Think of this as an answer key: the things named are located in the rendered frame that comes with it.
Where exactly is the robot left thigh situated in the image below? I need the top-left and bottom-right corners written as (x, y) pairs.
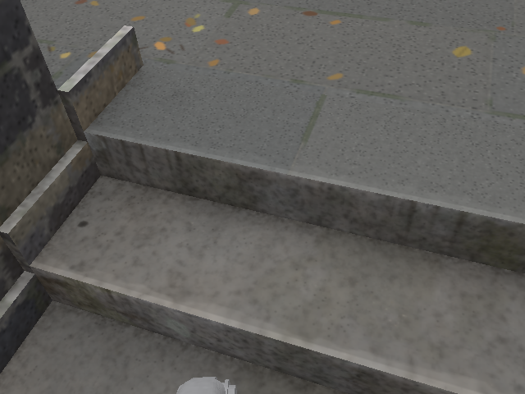
top-left (177, 377), bottom-right (237, 394)

